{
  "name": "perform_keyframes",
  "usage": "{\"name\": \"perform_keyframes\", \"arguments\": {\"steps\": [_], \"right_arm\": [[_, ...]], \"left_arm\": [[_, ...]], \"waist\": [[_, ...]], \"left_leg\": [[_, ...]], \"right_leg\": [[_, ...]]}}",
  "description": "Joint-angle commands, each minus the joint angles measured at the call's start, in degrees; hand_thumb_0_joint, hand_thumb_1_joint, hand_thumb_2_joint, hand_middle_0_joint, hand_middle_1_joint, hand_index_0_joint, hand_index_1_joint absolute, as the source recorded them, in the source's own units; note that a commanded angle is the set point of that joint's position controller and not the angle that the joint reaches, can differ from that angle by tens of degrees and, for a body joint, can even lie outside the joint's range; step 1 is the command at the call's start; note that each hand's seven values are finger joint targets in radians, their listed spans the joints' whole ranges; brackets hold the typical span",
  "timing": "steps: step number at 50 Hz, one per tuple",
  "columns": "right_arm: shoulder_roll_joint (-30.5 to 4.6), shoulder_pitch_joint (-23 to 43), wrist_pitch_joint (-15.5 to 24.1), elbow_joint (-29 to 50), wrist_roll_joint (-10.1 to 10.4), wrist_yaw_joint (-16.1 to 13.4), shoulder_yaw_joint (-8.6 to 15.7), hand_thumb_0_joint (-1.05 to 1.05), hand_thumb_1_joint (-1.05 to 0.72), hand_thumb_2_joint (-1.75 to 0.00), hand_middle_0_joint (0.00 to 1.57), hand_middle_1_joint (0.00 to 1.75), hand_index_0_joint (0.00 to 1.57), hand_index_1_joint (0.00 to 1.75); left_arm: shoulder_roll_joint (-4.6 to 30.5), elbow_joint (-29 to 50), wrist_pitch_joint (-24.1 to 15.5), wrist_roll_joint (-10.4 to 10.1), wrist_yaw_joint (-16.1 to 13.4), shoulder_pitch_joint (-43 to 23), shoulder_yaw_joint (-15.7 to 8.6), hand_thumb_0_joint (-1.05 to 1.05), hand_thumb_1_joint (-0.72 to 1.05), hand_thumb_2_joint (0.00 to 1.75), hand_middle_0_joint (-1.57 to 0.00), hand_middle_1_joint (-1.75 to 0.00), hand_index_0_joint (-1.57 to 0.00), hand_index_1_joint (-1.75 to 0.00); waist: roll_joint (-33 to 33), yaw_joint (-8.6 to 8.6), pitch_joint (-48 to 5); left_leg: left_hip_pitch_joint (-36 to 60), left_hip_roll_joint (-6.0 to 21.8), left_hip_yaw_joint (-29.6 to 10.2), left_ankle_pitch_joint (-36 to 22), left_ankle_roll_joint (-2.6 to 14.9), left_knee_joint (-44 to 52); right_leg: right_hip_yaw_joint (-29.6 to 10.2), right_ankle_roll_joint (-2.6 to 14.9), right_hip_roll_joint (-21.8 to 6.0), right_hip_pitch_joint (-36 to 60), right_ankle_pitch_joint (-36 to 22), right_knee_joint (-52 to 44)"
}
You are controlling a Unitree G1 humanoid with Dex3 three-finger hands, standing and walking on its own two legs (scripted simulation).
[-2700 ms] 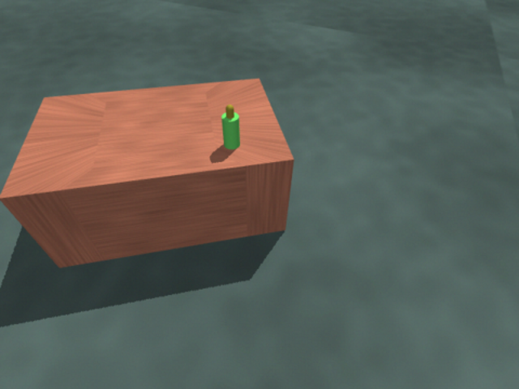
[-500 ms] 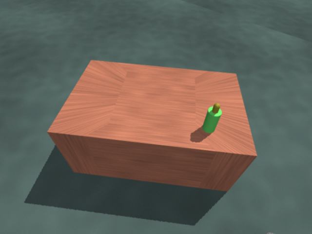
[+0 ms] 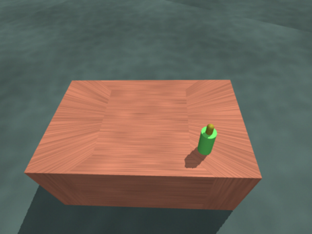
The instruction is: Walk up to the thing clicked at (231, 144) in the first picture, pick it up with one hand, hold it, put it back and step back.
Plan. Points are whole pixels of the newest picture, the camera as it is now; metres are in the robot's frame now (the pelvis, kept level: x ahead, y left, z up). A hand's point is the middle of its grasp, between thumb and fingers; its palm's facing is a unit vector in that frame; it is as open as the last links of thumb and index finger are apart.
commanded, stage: walk up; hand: right
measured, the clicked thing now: (207, 138) +0.54 -0.20 -0.22
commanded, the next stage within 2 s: stand in 1.48 s
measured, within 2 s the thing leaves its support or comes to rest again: neither
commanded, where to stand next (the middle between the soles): +0.10 +0.02 m, yaw -1 degrees
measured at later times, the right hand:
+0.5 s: hand out of the picture +0.17 -0.23 -0.13, palm faces -0.04 +0.94 -0.34, open 7.4 cm
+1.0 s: hand out of the picture +0.15 -0.22 -0.13, palm faces +0.00 +0.95 -0.32, open 7.4 cm
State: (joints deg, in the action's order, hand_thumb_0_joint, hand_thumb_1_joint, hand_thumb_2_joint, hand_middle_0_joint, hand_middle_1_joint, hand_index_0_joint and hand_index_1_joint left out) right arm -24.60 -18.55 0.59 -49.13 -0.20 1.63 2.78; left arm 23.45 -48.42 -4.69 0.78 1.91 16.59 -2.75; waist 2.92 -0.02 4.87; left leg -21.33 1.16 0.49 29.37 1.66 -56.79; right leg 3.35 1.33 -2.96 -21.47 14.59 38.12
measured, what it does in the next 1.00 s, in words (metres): steps on the spot: left foot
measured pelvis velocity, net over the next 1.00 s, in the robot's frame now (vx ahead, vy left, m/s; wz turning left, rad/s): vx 0.07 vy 0.03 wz -0.01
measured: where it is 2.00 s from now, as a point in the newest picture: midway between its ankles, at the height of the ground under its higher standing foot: outside the picture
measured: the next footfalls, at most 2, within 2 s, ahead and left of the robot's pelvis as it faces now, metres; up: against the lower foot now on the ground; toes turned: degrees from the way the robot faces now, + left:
left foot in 0.22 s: +0.14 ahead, +0.15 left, +0.00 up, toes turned +1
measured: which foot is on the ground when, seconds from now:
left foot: up 0.00-0.20, down 0.22-1.00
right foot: down 0.00-1.00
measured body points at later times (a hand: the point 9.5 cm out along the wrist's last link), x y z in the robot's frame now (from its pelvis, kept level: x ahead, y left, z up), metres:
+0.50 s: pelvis +0.06 +0.02 +0.01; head +0.07 +0.03 +0.46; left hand +0.13 +0.32 -0.13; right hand +0.17 -0.28 -0.11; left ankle +0.10 +0.15 -0.72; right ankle +0.06 -0.12 -0.72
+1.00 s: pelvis +0.07 +0.03 +0.03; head +0.07 +0.03 +0.48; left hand +0.15 +0.33 -0.11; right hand +0.15 -0.27 -0.11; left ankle +0.10 +0.15 -0.72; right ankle +0.06 -0.12 -0.72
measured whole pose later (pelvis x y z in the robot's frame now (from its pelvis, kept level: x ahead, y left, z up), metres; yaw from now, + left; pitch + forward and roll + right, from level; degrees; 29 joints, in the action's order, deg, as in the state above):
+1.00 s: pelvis +0.07 +0.03 +0.03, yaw -1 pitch -2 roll +0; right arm -20.1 -2.9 0.4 -67.5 0.0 1.2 0.4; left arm 20.5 -67.1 -0.4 0.1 0.8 3.9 0.2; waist 0.2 0.1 2.7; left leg -9.5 1.3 2.8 7.9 0.0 -19.4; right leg 1.6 -2.4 -3.1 -6.5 10.0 18.6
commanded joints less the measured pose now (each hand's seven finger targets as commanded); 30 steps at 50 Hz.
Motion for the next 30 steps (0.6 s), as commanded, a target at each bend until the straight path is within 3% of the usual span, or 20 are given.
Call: {"name": "perform_keyframes", "arguments": {"steps": [1, 3, 5, 7, 9, 10, 11, 12, 13, 14, 16, 18, 19, 21, 23, 30], "right_arm": [[-10.1, -2.8, 2.1, 3.3, 0.1, -1.2, 2.8, 0.00, -0.90, -0.90, 0.20, 0.30, 0.20, 0.30], [-8.7, -2.3, 1.8, 2.6, 0.0, -0.9, 2.5, 0.00, -0.90, -0.90, 0.20, 0.30, 0.20, 0.30], [-7.4, -0.7, 1.5, 1.8, 0.1, -1.0, 2.2, 0.00, -0.90, -0.90, 0.20, 0.30, 0.20, 0.30], [-7.3, -0.3, 1.5, 0.7, 0.1, -1.4, 2.3, 0.00, -0.90, -0.90, 0.20, 0.30, 0.20, 0.30], [-7.7, 0.3, 1.7, -0.6, 0.0, -1.7, 2.4, 0.00, -0.90, -0.90, 0.20, 0.30, 0.20, 0.30], [-9.2, 1.0, 2.0, -0.6, -0.5, -2.0, 2.7, 0.00, -0.90, -0.90, 0.20, 0.30, 0.20, 0.30], [-12.0, 3.1, 2.2, -0.2, -1.0, -2.1, 3.0, 0.00, -0.90, -0.90, 0.20, 0.30, 0.20, 0.30], [-14.2, 8.0, 2.3, 0.9, 0.0, -2.0, 2.7, 0.00, -0.90, -0.90, 0.20, 0.30, 0.20, 0.30], [-14.1, 10.5, 2.1, 0.3, 0.0, -1.7, 2.6, 0.00, -0.90, -0.90, 0.20, 0.30, 0.20, 0.30], [-12.4, 12.0, 1.8, -0.3, -0.1, -1.6, 1.8, 0.00, -0.90, -0.90, 0.20, 0.30, 0.20, 0.30], [-10.4, 13.5, 1.4, -1.6, 0.1, -1.5, 0.6, 0.00, -0.90, -0.90, 0.20, 0.30, 0.20, 0.30], [-9.3, 13.0, 1.4, -3.5, 0.4, -1.4, 0.1, 0.00, -0.90, -0.90, 0.20, 0.30, 0.20, 0.30], [-9.2, 12.4, 1.5, -4.7, 0.3, -1.4, 0.0, 0.00, -0.90, -0.90, 0.20, 0.30, 0.20, 0.30], [-9.5, 14.7, 1.7, -5.6, 0.5, -1.4, -0.3, 0.00, -0.90, -0.90, 0.20, 0.30, 0.20, 0.30], [-9.0, 14.8, 1.7, -6.9, 0.6, -1.5, -0.4, 0.00, -0.90, -0.90, 0.20, 0.30, 0.20, 0.30], [-8.3, 18.1, 1.0, -10.2, 0.8, -1.5, -0.3, 0.00, -0.90, -0.90, 0.20, 0.30, 0.20, 0.30]], "left_arm": [[15.9, 3.2, -0.7, -0.3, -2.0, 2.6, -3.9, 0.00, 0.90, 0.90, -0.20, -0.30, -0.20, -0.30], [14.7, 3.4, -0.3, 0.2, -2.1, 2.6, -3.3, 0.00, 0.90, 0.90, -0.20, -0.30, -0.20, -0.30], [14.3, 3.2, 0.0, 0.1, -2.4, 0.6, -2.8, 0.00, 0.90, 0.90, -0.20, -0.30, -0.20, -0.30], [14.7, 3.5, 0.8, -0.4, -2.5, -2.4, -2.5, 0.00, 0.90, 0.90, -0.20, -0.30, -0.20, -0.30], [13.3, 3.1, 1.6, -1.0, -2.5, -4.0, -1.7, 0.00, 0.90, 0.90, -0.20, -0.30, -0.20, -0.30], [11.6, 2.9, 1.8, -1.1, -2.4, -4.0, -0.9, 0.00, 0.90, 0.90, -0.20, -0.30, -0.20, -0.30], [9.1, 2.7, 2.2, -1.4, -2.3, -3.1, -0.1, 0.00, 0.90, 0.90, -0.20, -0.30, -0.20, -0.30], [9.6, 0.7, 3.0, -2.0, -2.6, -1.4, -0.1, 0.00, 0.90, 0.90, -0.20, -0.30, -0.20, -0.30], [11.3, -1.8, 3.3, -1.4, -2.8, -1.6, -0.8, 0.00, 0.90, 0.90, -0.20, -0.30, -0.20, -0.30], [10.7, -2.6, 3.1, -1.2, -2.7, -1.9, -0.6, 0.00, 0.90, 0.90, -0.20, -0.30, -0.20, -0.30], [11.5, -4.6, 2.6, -1.0, -2.4, -3.3, -0.7, 0.00, 0.90, 0.90, -0.20, -0.30, -0.20, -0.30], [12.8, -5.5, 2.1, -0.9, -2.3, -6.2, -0.6, 0.00, 0.90, 0.90, -0.20, -0.30, -0.20, -0.30], [12.3, -5.8, 2.1, -1.0, -2.3, -8.1, -0.3, 0.00, 0.90, 0.90, -0.20, -0.30, -0.20, -0.30], [11.2, -7.5, 1.9, -1.3, -2.4, -7.6, 0.3, 0.00, 0.90, 0.90, -0.20, -0.30, -0.20, -0.30], [11.1, -8.9, 1.9, -1.3, -2.4, -9.1, 0.4, 0.00, 0.90, 0.90, -0.20, -0.30, -0.20, -0.30], [10.1, -12.3, 2.0, -1.1, -2.4, -12.5, 0.9, 0.00, 0.90, 0.90, -0.20, -0.30, -0.20, -0.30]], "waist": [[-12.6, 0.84, -4.8], [-13.7, 1.15, -5.7], [-14.8, 1.18, -6.1], [-13.8, 0.23, -6.8], [-10.1, -0.91, -6.9], [-7.8, -1.03, -7.1], [-0.9, 0.26, -7.5], [4.1, 2.09, -6.8], [3.8, 2.13, -5.4], [2.7, 2.91, -4.9], [3.4, 2.45, -3.3], [2.2, 0.89, -4.5], [2.2, 0.24, -5.5], [2.3, 1.23, -7.5], [0.0, 0.80, -8.7], [-2.4, 0.16, -8.7]], "left_leg": [[-10.2, 3.1, -2.2, -2.9, -0.44, -0.9], [-5.1, 2.0, 0.0, -5.0, -0.99, 5.7], [-0.2, 1.6, 1.0, -8.4, -1.28, 11.8], [5.3, 0.6, 2.7, -13.6, -1.17, 16.7], [10.1, -0.6, 3.2, -20.3, -0.29, 24.2], [12.4, 2.5, -1.3, -23.0, 1.02, 26.4], [12.2, 10.1, -11.6, -23.3, 3.12, 29.8], [2.3, 16.8, -19.9, -15.2, 8.44, 34.2], [-2.7, 16.0, -18.8, -10.2, 9.37, 34.6], [-2.8, 13.2, -14.8, -10.1, 7.05, 33.7], [-3.2, 8.6, -9.6, -8.7, 2.68, 31.8], [2.6, 6.2, -7.2, -11.8, 0.99, 30.4], [5.0, 6.5, -7.2, -15.2, 1.01, 30.8], [7.6, 7.8, -7.3, -21.0, 1.85, 30.6], [9.7, 7.4, -6.0, -26.1, 1.56, 30.3], [13.7, 7.0, -4.3, -26.6, 0.78, 33.3]], "right_leg": [[-16.1, 11.89, -13.8, 11.9, -13.6, -15.0], [-11.8, 11.15, -11.8, 9.1, -23.1, -12.9], [-9.3, 10.22, -10.8, 6.4, -27.3, -10.6], [-8.6, 9.74, -10.9, 3.0, -25.5, -7.5], [-7.6, 6.90, -8.9, 0.1, -16.9, -4.2], [-8.0, 4.88, -8.1, -3.1, -11.3, -2.9], [-6.5, 2.08, -4.5, -5.8, -2.0, -0.3], [-2.2, 0.22, 0.8, 2.2, 10.3, 3.4], [-3.1, 0.45, 0.4, 7.4, 13.3, 3.7], [-3.3, 0.74, 0.3, 8.2, 10.4, -1.0], [-5.8, 1.24, -1.9, 8.8, 3.8, -7.3], [-8.9, 2.10, -4.3, 5.9, -0.4, -9.9], [-8.0, 1.77, -3.9, 6.2, -2.4, -9.5], [-6.3, 0.88, -3.2, 8.3, -6.1, -10.7], [-6.3, 0.65, -3.6, 9.7, -9.5, -11.5], [-6.6, 0.05, -4.9, 11.2, -11.5, -17.0]]}}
